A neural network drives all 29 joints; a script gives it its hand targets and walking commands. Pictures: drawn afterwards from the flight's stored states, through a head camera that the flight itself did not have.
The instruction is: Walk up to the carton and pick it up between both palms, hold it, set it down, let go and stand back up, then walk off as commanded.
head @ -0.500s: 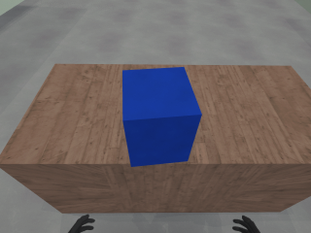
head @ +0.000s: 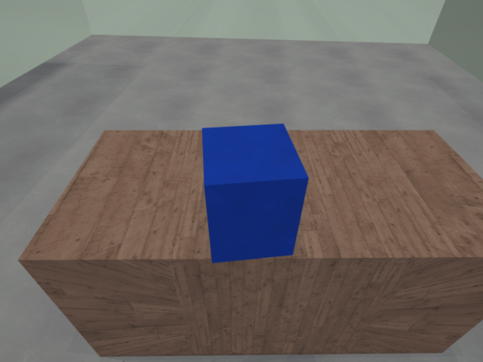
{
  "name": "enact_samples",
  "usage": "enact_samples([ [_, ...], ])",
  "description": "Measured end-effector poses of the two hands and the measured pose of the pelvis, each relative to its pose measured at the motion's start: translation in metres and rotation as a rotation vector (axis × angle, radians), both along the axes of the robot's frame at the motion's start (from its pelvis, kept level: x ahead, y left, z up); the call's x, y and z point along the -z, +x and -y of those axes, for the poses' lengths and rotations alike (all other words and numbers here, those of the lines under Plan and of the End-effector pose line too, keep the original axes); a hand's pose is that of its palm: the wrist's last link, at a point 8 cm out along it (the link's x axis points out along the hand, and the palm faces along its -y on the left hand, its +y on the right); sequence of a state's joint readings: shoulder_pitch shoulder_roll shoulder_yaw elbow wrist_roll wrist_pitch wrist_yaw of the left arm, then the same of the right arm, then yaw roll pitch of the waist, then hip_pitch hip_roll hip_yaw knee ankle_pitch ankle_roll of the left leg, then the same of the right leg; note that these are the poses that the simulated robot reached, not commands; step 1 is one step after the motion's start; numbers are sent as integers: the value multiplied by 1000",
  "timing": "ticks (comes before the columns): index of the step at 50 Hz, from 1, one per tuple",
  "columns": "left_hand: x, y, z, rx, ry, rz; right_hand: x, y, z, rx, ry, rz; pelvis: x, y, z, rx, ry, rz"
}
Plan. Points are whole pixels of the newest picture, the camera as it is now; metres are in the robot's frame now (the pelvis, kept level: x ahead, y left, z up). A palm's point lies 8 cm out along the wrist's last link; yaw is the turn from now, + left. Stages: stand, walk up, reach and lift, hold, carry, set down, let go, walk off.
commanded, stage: stand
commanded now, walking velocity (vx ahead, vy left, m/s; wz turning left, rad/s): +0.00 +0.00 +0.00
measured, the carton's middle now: (248, 192) +0.51 +0.03 +0.00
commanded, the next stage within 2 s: walk off in 0.18 s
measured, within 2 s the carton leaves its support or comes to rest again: neither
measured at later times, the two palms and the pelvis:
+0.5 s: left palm out of the picture +0.04 +0.27 -0.11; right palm out of the picture +0.01 -0.24 -0.12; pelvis -0.02 +0.00 +0.00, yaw +0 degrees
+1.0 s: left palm out of the picture -0.05 +0.33 -0.15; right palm out of the picture -0.07 -0.22 -0.12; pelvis -0.09 +0.06 -0.02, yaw +2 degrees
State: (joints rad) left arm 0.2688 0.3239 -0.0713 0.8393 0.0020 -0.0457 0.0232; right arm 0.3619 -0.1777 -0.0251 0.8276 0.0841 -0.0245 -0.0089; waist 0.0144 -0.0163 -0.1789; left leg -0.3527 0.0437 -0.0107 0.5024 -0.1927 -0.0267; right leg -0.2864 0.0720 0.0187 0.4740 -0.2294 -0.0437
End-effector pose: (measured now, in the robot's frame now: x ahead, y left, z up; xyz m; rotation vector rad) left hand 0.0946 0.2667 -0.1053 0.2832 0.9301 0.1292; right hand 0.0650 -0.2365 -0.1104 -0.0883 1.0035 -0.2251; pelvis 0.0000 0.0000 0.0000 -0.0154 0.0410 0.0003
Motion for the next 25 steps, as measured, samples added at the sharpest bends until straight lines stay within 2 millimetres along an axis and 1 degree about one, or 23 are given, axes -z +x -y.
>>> enact_samples([
  [6,1,-20,-4,-9,10,-23,7,-25,-2,14,19,-32,0,-10,-1,0,-2,14],
  [11,3,-34,-7,-15,12,-41,10,-39,-4,18,29,-46,1,-16,-2,1,-3,22],
  [17,7,-42,-8,-19,8,-65,11,-54,-3,36,25,-70,1,-19,-4,2,-5,26],
  [21,7,-44,-9,-19,8,-71,11,-59,-2,47,23,-84,1,-19,-5,1,-4,27],
  [25,9,-52,-8,-22,8,-97,11,-57,1,44,9,-84,1,-24,-5,1,-5,34],
])
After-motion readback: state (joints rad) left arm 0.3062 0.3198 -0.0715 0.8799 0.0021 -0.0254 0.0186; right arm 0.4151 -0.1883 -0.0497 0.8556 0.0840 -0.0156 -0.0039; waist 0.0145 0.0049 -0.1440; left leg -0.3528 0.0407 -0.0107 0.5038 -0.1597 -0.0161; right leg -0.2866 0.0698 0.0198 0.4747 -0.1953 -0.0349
